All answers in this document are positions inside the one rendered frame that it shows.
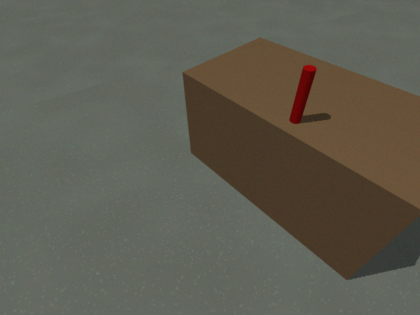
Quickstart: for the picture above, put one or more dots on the can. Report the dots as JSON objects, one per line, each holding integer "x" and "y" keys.
{"x": 303, "y": 90}

